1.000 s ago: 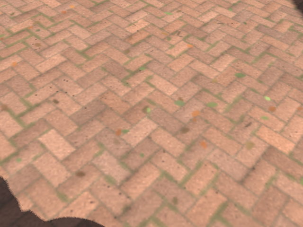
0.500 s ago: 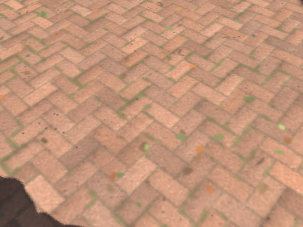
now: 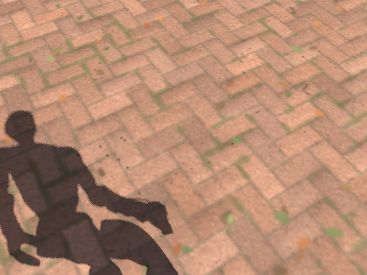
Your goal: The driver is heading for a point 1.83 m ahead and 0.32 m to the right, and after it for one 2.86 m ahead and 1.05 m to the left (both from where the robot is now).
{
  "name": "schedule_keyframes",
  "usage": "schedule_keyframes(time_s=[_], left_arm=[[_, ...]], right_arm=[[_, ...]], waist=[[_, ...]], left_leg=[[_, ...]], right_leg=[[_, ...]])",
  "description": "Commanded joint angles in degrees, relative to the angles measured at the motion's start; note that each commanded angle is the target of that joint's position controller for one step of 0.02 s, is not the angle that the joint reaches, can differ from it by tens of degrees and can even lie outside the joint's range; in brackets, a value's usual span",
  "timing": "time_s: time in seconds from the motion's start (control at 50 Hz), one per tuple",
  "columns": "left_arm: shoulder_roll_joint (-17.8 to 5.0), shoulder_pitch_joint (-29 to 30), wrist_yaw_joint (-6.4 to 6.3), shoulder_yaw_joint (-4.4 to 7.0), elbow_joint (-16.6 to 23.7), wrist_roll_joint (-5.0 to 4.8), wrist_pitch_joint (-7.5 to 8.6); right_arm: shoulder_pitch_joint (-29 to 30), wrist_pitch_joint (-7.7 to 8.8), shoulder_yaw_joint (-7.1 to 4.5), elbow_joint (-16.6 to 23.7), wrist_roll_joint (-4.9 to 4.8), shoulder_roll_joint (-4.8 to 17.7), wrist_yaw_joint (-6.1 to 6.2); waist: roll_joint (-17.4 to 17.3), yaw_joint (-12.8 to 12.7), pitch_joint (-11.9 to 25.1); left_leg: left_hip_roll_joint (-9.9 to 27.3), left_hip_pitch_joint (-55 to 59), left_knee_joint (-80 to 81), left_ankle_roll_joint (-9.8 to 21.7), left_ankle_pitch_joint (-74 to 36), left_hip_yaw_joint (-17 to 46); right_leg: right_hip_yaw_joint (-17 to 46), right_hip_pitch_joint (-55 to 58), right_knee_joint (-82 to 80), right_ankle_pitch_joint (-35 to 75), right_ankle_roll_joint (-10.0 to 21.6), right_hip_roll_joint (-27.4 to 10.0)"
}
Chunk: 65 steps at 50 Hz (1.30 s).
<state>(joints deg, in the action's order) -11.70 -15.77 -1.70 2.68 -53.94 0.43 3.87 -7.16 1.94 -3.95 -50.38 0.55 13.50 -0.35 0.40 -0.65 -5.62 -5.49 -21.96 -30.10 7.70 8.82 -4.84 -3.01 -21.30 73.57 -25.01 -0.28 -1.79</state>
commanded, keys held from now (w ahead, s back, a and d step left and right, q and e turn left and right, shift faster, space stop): q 0.14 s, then no key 0.86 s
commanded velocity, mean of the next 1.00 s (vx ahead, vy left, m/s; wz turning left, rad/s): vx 0.05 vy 0.00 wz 0.21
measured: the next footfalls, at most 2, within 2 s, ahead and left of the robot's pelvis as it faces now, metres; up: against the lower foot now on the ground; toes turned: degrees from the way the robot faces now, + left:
right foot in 0.48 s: +0.15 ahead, -0.15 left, +0.00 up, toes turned +11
left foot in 0.72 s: +0.09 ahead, +0.07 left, +0.00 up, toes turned +6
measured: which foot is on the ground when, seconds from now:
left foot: down 0.00-0.48, up 0.50-0.70, down 0.72-1.00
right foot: up 0.00-0.46, down 0.48-1.00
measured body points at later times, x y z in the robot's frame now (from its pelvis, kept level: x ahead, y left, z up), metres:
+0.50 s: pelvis +0.09 -0.04 +0.01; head +0.11 -0.05 +0.46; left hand +0.15 +0.23 -0.11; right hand +0.21 -0.29 -0.13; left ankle +0.08 +0.04 -0.73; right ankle +0.11 -0.15 -0.73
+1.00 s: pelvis +0.09 -0.05 +0.02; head +0.09 -0.04 +0.47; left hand +0.10 +0.22 -0.13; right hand +0.16 -0.29 -0.13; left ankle +0.05 +0.07 -0.73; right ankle +0.11 -0.15 -0.73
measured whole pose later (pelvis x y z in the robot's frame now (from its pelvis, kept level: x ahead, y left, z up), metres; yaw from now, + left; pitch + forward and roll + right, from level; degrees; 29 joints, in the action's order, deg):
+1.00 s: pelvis +0.09 -0.05 +0.02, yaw +10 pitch -2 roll +0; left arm -13.5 -12.2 -1.5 1.1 -57.8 0.6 -0.5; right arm -13.1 -0.6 -0.8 -62.2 0.5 12.8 2.0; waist 0.4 0.0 -2.5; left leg -1.5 -6.3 -21.3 0.1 12.8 3.8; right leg 0.2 -8.4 21.9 -11.3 1.0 0.9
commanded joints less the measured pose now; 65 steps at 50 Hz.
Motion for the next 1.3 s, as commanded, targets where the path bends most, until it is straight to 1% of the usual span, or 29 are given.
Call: schedule_keyframes(time_s=[0.02,0.04,0.06,0.08,0.12,0.18,0.26,0.32,0.38,0.42,0.44,0.46,0.48,0.5,0.52,0.54,0.56,0.58,0.62,0.66,0.68,0.72,0.74,0.76,0.78,0.82,0.84,1.02,1.3], left_arm=[[-5.77,-3.44,0.01,1.38,4.14,1.86,-1.52],[-5.16,-4.08,0.01,1.34,4.39,1.91,-2.64],[-4.63,-4.49,0.05,1.21,4.7,1.73,-3.34],[-4.55,-4.28,0.08,1.18,5.13,1.57,-3.72],[-5.29,-1.97,0.04,1.31,6.44,1.5,-4.24],[-6.5,2.04,-0.06,1.53,8.1,1.37,-5.01],[-6.75,5.68,-0.29,1.39,9.37,0.97,-5.52],[-6.63,6.46,-0.44,1.15,9.67,0.55,-5.47],[-6.35,5.74,-0.73,0.84,9.56,-0.04,-5.22],[-6.09,4.3,-1.06,0.63,9.14,-0.44,-5.05],[-5.54,2.54,-1.2,0.46,8.5,-0.49,-4.88],[-5.08,0.3,-1.31,0.23,7.65,-0.22,-4.4],[-7.27,0.05,-1.64,0.46,7.59,0.84,-3.65],[-10.69,0.91,-1.68,0.47,8.73,1.42,-3.13],[-10.24,3.72,-1.09,0.06,8.64,0.61,-3.28],[-7.84,4.68,-0.61,-0.53,8.82,0.66,-2.87],[-7.03,5.72,-0.38,-1.05,8.45,0.59,-2.56],[-7.1,6.53,-0.41,-1.24,8.13,0.86,-2.65],[-7.99,5.79,-0.65,-1.23,6.9,0.52,-2.64],[-8.65,4.42,-0.58,-1.05,5.58,0.28,-2.86],[-9.04,4.4,-0.55,-0.88,5.1,0.13,-3.0],[-9.01,4.04,-0.28,-0.67,4.66,0.01,-3.06],[-8.95,2.9,0.01,-0.39,4.29,0.03,-3.14],[-7.22,2.55,0.01,-0.71,3.25,-0.22,-3.34],[-7.59,3.18,-0.13,-0.6,2.49,-0.08,-3.55],[-7.66,3.56,-0.06,-0.44,1.78,0.09,-3.7],[-7.71,3.56,0.0,-0.35,1.32,0.13,-3.72],[-7.05,2.3,0.09,-0.8,-3.38,0.14,-4.03],[-5.3,-1.13,-0.12,-1.88,-8.17,0.14,-3.93]], right_arm=[[-4.94,-0.52,-1.21,1.89,-1.04,5.43,1.07],[-5.34,-0.25,-1.25,2.01,-0.6,6.05,0.91],[-5.64,0.01,-1.56,2.16,-0.19,7.36,0.76],[-5.92,0.14,-1.83,2.43,0.03,8.45,0.66],[-6.67,-0.12,-2.07,3.01,0.09,9.3,0.66],[-8.18,-0.93,-2.0,3.6,0.04,9.19,0.93],[-10.23,-1.45,-1.69,3.61,0.53,8.7,1.22],[-10.64,-1.62,-1.35,3.51,1.04,8.41,1.33],[-9.95,-1.89,-0.93,3.37,1.33,8.3,1.34],[-8.86,-2.17,-0.61,3.2,1.19,8.32,1.48],[-7.78,-2.38,-0.38,3.14,0.8,8.22,1.65],[-6.78,-2.53,-0.07,3.22,0.22,7.86,1.89],[-7.96,-2.24,0.68,3.56,-0.04,5.64,1.93],[-12.41,-2.07,1.42,3.63,0.31,2.51,1.98],[-10.98,-2.93,0.86,2.55,-0.29,4.76,2.31],[-9.38,-3.43,0.56,1.86,-0.11,6.22,2.29],[-7.82,-3.61,0.45,1.64,-0.34,5.98,2.06],[-7.53,-3.77,0.49,1.08,-0.52,5.58,1.81],[-7.93,-3.99,0.96,-0.37,-0.16,4.35,1.51],[-7.9,-3.91,1.34,-1.85,-0.27,3.77,1.8],[-8.0,-3.79,1.52,-2.59,-0.27,3.69,1.96],[-6.81,-3.41,1.45,-3.26,0.39,5.74,2.16],[-6.73,-3.22,1.26,-3.97,0.49,7.08,2.18],[-6.21,-3.18,1.17,-5.2,-0.34,6.78,2.04],[-6.47,-2.96,1.53,-5.8,-0.32,5.36,1.92],[-6.38,-2.55,1.76,-7.14,0.02,5.33,2.13],[-6.35,-2.37,1.83,-7.62,-0.03,5.42,2.3],[-7.11,-2.04,2.57,-11.4,-0.04,5.03,2.51],[-9.25,-1.81,3.51,-14.35,-0.12,3.08,2.56]], waist=[[0.08,-0.39,7.68],[-0.25,-0.94,8.32],[-0.59,-1.41,9.21],[-1.07,-1.53,10.12],[-2.44,-0.93,10.92],[-4.17,0.55,10.79],[-5.16,2.26,9.36],[-5.56,2.78,8.54],[-5.98,2.73,8.18],[-6.2,2.14,7.91],[-5.71,0.79,7.62],[-4.68,-0.73,7.29],[-0.58,0.45,7.87],[9.6,3.64,9.94],[12.47,2.31,8.09],[8.92,1.9,7.41],[8.08,1.96,6.83],[7.82,2.5,6.43],[8.59,2.48,6.77],[7.21,2.08,7.51],[6.56,2.32,7.62],[5.33,1.33,7.42],[3.08,-0.02,6.0],[-0.86,0.1,3.91],[-0.65,0.92,3.14],[-1.86,0.61,3.69],[-1.95,0.52,3.86],[-1.05,0.4,2.67],[-0.74,0.4,1.83]], left_leg=[[16.81,12.09,11.41,9.94,-40.25,17.06],[15.78,10.59,11.34,9.51,-41.38,16.42],[14.93,9.98,11.08,9.31,-43.13,15.78],[14.37,9.87,10.91,9.0,-43.4,15.6],[13.5,10.17,10.94,7.87,-39.77,16.35],[13.23,11.94,11.93,6.16,-29.76,18.52],[14.36,15.05,12.85,5.47,-21.99,21.31],[15.12,16.02,11.97,6.03,-22.6,22.11],[15.44,15.34,9.73,6.22,-26.87,22.46],[15.33,14.73,7.94,5.42,-28.55,23.16],[14.53,13.94,6.65,4.16,-27.39,23.07],[13.18,11.17,5.48,1.76,-22.71,22.79],[10.57,7.49,3.31,-1.42,-13.78,21.57],[4.73,2.93,-3.41,-3.65,9.96,15.69],[0.89,5.04,-3.98,-4.66,20.21,10.41],[2.25,7.11,-7.85,-5.37,20.56,10.63],[2.26,7.6,-7.8,-5.85,18.68,10.52],[2.62,8.41,-7.09,-6.67,17.05,10.04],[3.15,9.87,-2.59,-7.8,13.0,8.68],[3.47,11.99,3.85,-8.45,7.99,7.52],[4.15,14.41,8.13,-8.55,2.48,7.65],[7.61,18.42,10.05,-8.42,-5.3,11.14],[9.25,18.62,8.5,-8.05,-8.04,12.21],[8.71,14.45,8.73,-7.32,-5.51,12.37],[8.68,12.84,10.24,-7.08,-4.11,12.77],[8.89,12.55,11.43,-6.74,-5.16,13.02],[8.94,12.72,11.63,-6.61,-5.09,13.06],[9.46,12.05,13.21,-5.69,-1.28,13.58],[9.25,11.04,13.4,-5.16,0.6,13.28]], right_leg=[[4.51,-9.1,-2.01,2.54,-1.36,-2.97],[4.26,-7.75,-3.8,3.01,-1.84,-2.4],[3.9,-7.43,-5.22,3.89,-2.25,-1.95],[3.84,-7.61,-6.8,4.98,-2.58,-1.8],[3.95,-9.09,-9.66,7.24,-3.08,-1.91],[4.57,-11.64,-13.47,9.59,-3.45,-2.26],[5.5,-12.35,-19.1,9.6,-2.86,-2.31],[5.34,-9.47,-23.69,6.99,-1.86,-1.33],[4.47,-3.51,-29.58,3.25,-0.64,0.33],[3.73,1.52,-36.53,2.34,0.33,1.54],[3.18,5.42,-43.72,5.66,0.83,2.01],[3.75,11.67,-53.77,14.27,1.31,1.23],[9.98,17.29,-58.21,20.69,2.38,-4.78],[21.41,22.79,-57.91,40.84,5.18,-17.23],[23.04,14.21,-56.08,49.13,13.0,-20.31],[21.3,12.66,-56.99,47.38,14.25,-18.23],[18.18,12.05,-57.26,44.18,12.77,-15.32],[15.09,12.13,-56.86,42.76,10.93,-12.42],[12.03,14.26,-55.12,44.53,8.99,-9.49],[11.37,15.96,-53.45,44.7,8.23,-8.67],[11.23,15.33,-53.06,41.97,7.28,-8.13],[11.97,11.95,-54.22,28.94,4.58,-6.56],[11.27,10.09,-55.29,23.93,3.94,-4.84],[9.5,11.43,-56.24,20.73,3.48,-3.16],[9.05,12.94,-55.22,20.07,3.19,-2.99],[8.87,14.39,-54.36,21.93,3.39,-3.23],[8.88,14.55,-54.26,22.16,3.49,-3.32],[8.71,13.48,-55.53,17.4,2.79,-2.84],[8.69,11.78,-55.41,15.99,2.2,-2.71]])
Over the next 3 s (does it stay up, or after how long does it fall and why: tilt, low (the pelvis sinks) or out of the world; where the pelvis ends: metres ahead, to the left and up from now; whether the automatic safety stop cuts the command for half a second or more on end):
stays up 0.68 -0.02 0.00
